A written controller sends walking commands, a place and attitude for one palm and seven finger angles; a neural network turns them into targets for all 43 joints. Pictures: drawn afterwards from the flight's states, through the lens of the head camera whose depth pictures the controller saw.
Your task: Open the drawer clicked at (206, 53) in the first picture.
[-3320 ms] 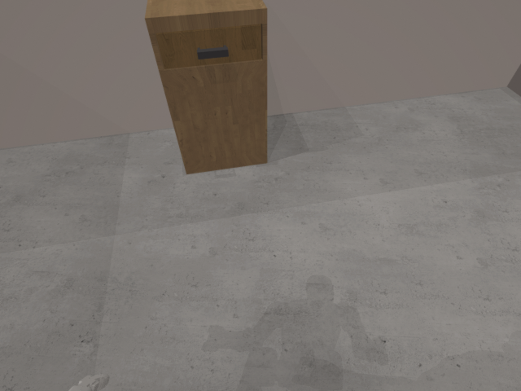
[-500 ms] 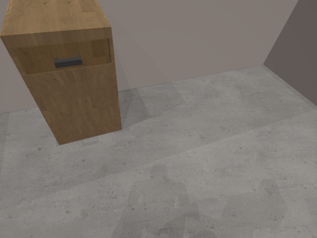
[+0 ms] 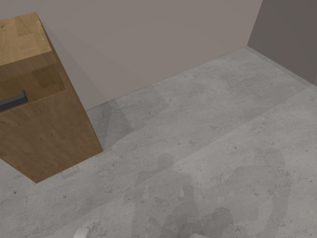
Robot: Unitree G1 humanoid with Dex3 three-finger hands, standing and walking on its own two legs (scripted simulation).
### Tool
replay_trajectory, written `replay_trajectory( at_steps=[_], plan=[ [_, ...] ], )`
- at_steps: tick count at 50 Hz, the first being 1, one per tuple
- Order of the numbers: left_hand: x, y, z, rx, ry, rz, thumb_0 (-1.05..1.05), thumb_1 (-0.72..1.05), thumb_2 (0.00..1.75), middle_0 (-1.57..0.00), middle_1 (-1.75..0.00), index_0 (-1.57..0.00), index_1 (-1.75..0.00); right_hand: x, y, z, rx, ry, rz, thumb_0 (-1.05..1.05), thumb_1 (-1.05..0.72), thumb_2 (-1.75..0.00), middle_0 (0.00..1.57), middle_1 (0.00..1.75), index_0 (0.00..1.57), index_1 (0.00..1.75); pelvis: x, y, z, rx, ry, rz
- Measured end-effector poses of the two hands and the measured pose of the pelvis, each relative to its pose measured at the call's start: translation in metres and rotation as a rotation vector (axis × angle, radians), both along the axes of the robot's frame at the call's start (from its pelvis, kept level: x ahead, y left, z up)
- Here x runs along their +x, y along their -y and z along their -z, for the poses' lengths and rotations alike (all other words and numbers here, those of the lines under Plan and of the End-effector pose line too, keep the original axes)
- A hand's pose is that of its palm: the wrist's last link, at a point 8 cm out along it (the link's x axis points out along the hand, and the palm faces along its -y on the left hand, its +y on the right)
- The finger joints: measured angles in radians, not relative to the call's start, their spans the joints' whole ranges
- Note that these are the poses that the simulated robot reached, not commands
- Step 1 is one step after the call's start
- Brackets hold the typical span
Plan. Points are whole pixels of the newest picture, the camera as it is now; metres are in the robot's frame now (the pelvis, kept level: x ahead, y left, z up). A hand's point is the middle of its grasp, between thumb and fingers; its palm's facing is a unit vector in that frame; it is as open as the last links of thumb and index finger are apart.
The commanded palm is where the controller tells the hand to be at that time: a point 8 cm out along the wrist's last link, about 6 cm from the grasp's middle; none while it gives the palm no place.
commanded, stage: turn to face it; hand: left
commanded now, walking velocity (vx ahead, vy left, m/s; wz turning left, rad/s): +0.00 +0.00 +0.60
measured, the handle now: (9, 99) +0.63 +0.62 -0.07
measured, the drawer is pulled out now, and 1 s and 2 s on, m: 0.00 0.00 0.00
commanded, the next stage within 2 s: take the last steps up to it in 0.80 s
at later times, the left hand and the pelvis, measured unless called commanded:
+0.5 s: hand out of the picture +0.04 +0.27 -0.17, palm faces +0.33 -0.91 -0.24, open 7.4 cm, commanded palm none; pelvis +0.04 +0.04 +0.01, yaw +16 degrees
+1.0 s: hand out of the picture +0.01 +0.17 -0.14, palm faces +0.51 -0.82 -0.25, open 7.3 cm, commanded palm none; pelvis +0.06 -0.01 +0.02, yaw +28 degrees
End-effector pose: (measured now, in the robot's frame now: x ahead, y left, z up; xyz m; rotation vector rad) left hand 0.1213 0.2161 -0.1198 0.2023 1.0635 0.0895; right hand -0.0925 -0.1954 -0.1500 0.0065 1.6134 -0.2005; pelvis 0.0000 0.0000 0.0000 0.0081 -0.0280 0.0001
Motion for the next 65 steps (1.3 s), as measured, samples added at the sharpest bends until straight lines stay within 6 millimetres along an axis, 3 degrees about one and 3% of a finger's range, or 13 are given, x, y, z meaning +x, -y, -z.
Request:
replay_trajectory(
  at_steps=[4, 10, 16, 19, 25, 31, 35, 41, 47, 51, 55, 61, 65],
  plan=[
    [0.002, 0.007, -0.006, -0.026, 0.005, -0.069, -0.01, 0.92, 0.9, -0.2, -0.3, -0.2, -0.3, 0.07, 0.015, -0.005, -0.024, 0.126, -0.066, 0.01, -0.91, -0.9, 0.2, 0.3, 0.2, 0.3, 0.012, 0.002, -0.009, -0.005, -0.006, -0.049],
    [-0.005, -0.013, -0.004, -0.035, 0.009, -0.165, -0.02, 0.93, 0.9, -0.2, -0.3, -0.2, -0.3, 0.164, 0.028, -0.02, -0.081, 0.287, -0.199, 0.01, -0.92, -0.9, 0.2, 0.3, 0.2, 0.3, 0.025, -0.005, -0.011, -0.021, -0.006, -0.126],
    [-0.045, -0.054, 0.025, -0.048, -0.064, -0.29, -0.01, 0.92, 0.9, -0.2, -0.3, -0.2, -0.3, 0.239, 0.022, -0.033, -0.159, 0.404, -0.348, 0.01, -0.92, -0.9, 0.2, 0.29, 0.2, 0.3, 0.036, -0.026, 0.003, -0.049, -0.007, -0.198],
    [-0.071, -0.074, 0.033, -0.034, -0.142, -0.338, 0.0, 0.91, 0.9, -0.2, -0.3, -0.2, -0.3, 0.261, 0.012, -0.039, -0.18, 0.444, -0.406, 0.01, -0.92, -0.9, 0.2, 0.29, 0.2, 0.3, 0.036, -0.034, 0.006, -0.045, -0.013, -0.225],
    [-0.106, -0.094, 0.013, 0.005, -0.208, -0.417, 0.0, 0.91, 0.9, -0.2, -0.3, -0.19, -0.3, 0.277, -0.005, -0.048, -0.158, 0.429, -0.477, 0.0, -0.91, -0.9, 0.2, 0.3, 0.2, 0.3, 0.042, -0.04, -0.01, -0.04, -0.029, -0.279],
    [-0.12, -0.09, -0.003, 0.038, -0.222, -0.474, 0.01, 0.91, 0.9, -0.2, -0.3, -0.19, -0.3, 0.289, -0.017, -0.042, -0.093, 0.419, -0.514, 0.01, -0.91, -0.9, 0.2, 0.3, 0.2, 0.3, 0.048, -0.034, -0.016, -0.036, -0.031, -0.329],
    [-0.115, -0.074, -0.009, 0.05, -0.199, -0.493, 0.01, 0.91, 0.9, -0.2, -0.3, -0.19, -0.3, 0.295, -0.014, -0.032, -0.049, 0.409, -0.529, 0.01, -0.91, -0.9, 0.2, 0.3, 0.2, 0.3, 0.051, -0.021, -0.015, -0.025, -0.028, -0.361],
    [-0.112, -0.033, -0.012, 0.062, -0.138, -0.522, 0.0, 0.91, 0.9, -0.2, -0.3, -0.19, -0.3, 0.307, 0.003, -0.011, 0.003, 0.39, -0.551, 0.01, -0.91, -0.9, 0.2, 0.3, 0.2, 0.3, 0.055, 0.004, -0.007, -0.005, -0.02, -0.417],
    [-0.126, 0.001, -0.015, 0.016, -0.149, -0.573, 0.0, 0.91, 0.9, -0.2, -0.3, -0.2, -0.3, 0.314, 0.012, -0.017, 0.002, 0.362, -0.593, 0.01, -0.91, -0.9, 0.2, 0.3, 0.2, 0.3, 0.055, 0.013, -0.015, 0.016, -0.013, -0.47],
    [-0.147, 0.009, -0.013, -0.004, -0.171, -0.624, 0.0, 0.92, 0.9, -0.2, -0.3, -0.2, -0.3, 0.316, 0.01, -0.023, -0.007, 0.337, -0.644, 0.01, -0.91, -0.9, 0.2, 0.3, 0.2, 0.3, 0.056, 0.013, -0.018, 0.02, -0.017, -0.502],
    [-0.181, 0.014, -0.008, -0.039, -0.224, -0.68, 0.0, 0.92, 0.9, -0.2, -0.3, -0.2, -0.3, 0.324, -0.006, -0.028, -0.011, 0.33, -0.708, 0.01, -0.91, -0.9, 0.2, 0.3, 0.2, 0.3, 0.055, 0.004, -0.019, 0.013, -0.027, -0.528],
    [-0.241, 0.013, 0.012, -0.111, -0.374, -0.76, 0.0, 0.91, 0.9, -0.2, -0.3, -0.2, -0.3, 0.342, -0.053, -0.032, -0.02, 0.418, -0.778, 0.01, -0.91, -0.9, 0.2, 0.3, 0.2, 0.3, 0.054, -0.028, -0.009, -0.018, -0.026, -0.549],
    [-0.245, -0.001, 0.013, -0.133, -0.449, -0.741, 0.01, 0.91, 0.9, -0.2, -0.3, -0.19, -0.3, 0.331, -0.071, -0.035, -0.017, 0.431, -0.751, 0.0, -0.91, -0.9, 0.2, 0.3, 0.2, 0.3, 0.061, -0.044, -0.011, -0.008, -0.013, -0.535]
  ],
)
